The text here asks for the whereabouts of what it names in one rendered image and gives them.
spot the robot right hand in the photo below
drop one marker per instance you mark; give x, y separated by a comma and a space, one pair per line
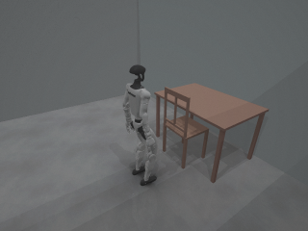
150, 142

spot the chair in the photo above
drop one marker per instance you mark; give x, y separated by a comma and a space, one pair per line
183, 126

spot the table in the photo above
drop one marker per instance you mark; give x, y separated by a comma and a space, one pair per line
219, 109

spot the humanoid robot head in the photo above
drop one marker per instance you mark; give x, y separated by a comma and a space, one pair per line
137, 70

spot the robot left hand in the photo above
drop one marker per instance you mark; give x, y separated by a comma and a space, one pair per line
127, 124

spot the robot right shin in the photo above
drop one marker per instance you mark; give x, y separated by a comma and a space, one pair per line
149, 165

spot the left robot forearm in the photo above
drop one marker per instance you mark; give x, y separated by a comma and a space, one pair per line
127, 113

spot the right robot forearm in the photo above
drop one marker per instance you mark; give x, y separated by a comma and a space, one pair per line
145, 126

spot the robot right upper arm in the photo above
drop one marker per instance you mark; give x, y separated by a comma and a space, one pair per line
145, 96

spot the robot left upper arm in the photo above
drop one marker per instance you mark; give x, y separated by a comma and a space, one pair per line
126, 96

